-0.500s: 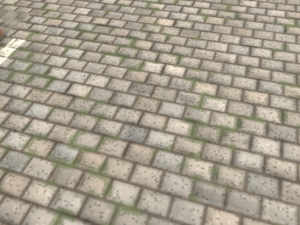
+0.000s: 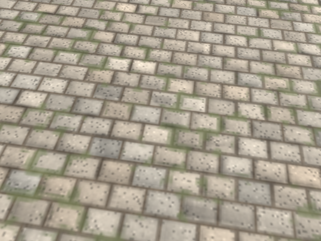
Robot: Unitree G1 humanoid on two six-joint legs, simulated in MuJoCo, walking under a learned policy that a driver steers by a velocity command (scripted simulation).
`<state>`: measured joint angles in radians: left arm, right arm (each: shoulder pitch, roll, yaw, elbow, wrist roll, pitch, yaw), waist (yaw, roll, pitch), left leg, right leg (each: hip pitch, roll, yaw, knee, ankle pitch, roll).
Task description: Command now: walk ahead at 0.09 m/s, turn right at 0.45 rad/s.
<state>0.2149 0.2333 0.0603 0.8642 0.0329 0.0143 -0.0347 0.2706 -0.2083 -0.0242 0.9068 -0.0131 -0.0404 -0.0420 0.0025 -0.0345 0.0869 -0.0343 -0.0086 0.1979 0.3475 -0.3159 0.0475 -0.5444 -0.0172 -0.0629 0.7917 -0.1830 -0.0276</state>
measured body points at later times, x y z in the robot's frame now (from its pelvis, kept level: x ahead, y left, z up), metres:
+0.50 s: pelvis +0.05 +0.00 +0.00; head +0.08 -0.01 +0.45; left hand +0.22 +0.24 -0.12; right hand +0.09 -0.29 -0.13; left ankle +0.09 +0.13 -0.71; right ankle +0.11 -0.08 -0.74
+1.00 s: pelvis +0.07 +0.02 +0.00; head +0.07 +0.02 +0.45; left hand +0.19 +0.25 -0.14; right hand +0.06 -0.24 -0.14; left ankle +0.08 +0.11 -0.74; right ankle +0.00 -0.09 -0.74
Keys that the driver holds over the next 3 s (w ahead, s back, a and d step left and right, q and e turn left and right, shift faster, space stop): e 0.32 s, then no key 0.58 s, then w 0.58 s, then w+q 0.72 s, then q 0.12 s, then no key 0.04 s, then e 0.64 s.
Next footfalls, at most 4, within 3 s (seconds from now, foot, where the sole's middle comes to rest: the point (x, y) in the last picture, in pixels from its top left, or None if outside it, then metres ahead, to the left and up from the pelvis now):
0.10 right None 0.15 -0.08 -0.78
0.60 left None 0.13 0.10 -0.78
0.88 right None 0.04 -0.09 -0.78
1.58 right None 0.41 -0.18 -0.78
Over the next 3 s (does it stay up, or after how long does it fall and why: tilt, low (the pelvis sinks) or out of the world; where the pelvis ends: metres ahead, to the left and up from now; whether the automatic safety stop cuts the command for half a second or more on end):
stays up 0.81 -0.09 0.00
